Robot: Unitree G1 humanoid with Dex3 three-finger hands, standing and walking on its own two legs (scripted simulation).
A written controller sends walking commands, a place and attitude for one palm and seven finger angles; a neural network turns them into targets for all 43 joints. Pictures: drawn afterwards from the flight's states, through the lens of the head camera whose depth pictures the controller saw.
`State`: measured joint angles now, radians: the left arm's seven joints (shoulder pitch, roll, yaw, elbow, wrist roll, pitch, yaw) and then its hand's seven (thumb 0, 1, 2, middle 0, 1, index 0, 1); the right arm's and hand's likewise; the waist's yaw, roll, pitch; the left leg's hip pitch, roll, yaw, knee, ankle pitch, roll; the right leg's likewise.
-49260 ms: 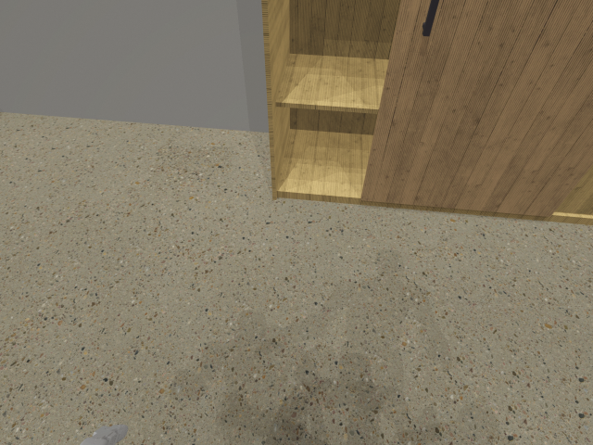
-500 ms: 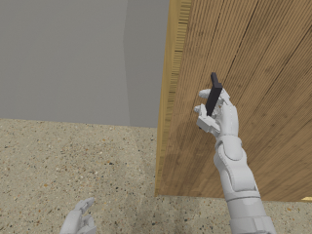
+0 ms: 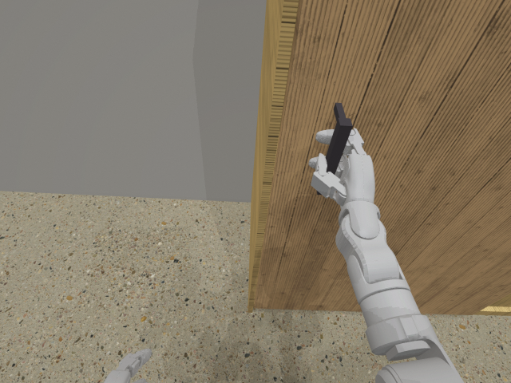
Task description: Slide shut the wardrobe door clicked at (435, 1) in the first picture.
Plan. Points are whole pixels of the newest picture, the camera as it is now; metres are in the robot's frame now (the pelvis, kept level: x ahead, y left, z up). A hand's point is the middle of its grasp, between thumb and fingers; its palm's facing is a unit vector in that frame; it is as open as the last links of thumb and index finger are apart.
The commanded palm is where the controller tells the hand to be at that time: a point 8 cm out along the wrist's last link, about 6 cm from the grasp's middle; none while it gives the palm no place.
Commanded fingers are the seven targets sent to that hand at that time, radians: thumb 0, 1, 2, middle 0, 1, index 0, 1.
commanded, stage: tug the door sideways, standing still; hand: right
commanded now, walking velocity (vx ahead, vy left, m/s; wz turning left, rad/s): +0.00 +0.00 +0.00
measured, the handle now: (330, 151) +0.46 -0.10 +0.13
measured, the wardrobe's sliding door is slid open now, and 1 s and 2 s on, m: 0.00 0.00 0.00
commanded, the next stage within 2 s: step sideways, sliding the door along in 0.12 s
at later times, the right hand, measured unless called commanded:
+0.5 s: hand (318, 178) +0.40 -0.08 +0.12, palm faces +0.05 +0.99 -0.12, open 5.9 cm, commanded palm +0.38 -0.08 +0.13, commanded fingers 0.00 -0.90 -0.90 0.45 1.40 0.45 1.40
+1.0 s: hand (309, 173) +0.41 -0.06 +0.12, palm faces +0.31 +0.95 -0.07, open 6.1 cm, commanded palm +0.38 -0.03 +0.13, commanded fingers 0.00 -0.90 -0.90 0.45 1.40 0.45 1.40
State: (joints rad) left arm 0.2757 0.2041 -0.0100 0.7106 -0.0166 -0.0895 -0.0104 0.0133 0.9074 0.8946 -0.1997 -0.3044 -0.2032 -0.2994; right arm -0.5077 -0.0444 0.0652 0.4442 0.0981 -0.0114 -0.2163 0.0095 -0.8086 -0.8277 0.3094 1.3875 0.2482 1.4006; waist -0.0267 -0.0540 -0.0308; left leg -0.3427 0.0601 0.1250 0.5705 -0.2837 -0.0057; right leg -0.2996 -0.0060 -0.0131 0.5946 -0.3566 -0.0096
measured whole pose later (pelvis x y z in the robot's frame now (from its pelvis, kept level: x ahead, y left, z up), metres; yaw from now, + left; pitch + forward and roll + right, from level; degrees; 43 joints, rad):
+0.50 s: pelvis +0.00 +0.02 -0.01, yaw +2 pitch -1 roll -1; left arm 0.19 0.18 -0.02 0.66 -0.01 -0.03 0.08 0.01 0.91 0.89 -0.20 -0.30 -0.20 -0.30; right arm -0.51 -0.17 0.04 0.40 0.09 -0.10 -0.15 -0.02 -0.75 -0.84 0.42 1.38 0.26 1.40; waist -0.05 -0.02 0.11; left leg -0.32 0.01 0.04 0.70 -0.37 0.03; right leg -0.23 -0.03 -0.04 0.65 -0.40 0.01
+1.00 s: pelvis +0.05 +0.14 -0.02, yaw -6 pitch -6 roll +3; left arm 0.07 0.17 0.00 0.57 -0.03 -0.03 -0.01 0.01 0.91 0.89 -0.20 -0.30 -0.21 -0.30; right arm -0.45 -0.17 -0.04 0.15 0.07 -0.08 -0.15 -0.01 -0.79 -0.87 0.40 1.40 0.19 1.35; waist -0.11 -0.07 0.28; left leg -0.30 0.03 0.09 0.68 -0.25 -0.02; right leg -0.20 -0.23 0.08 0.76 -0.42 0.10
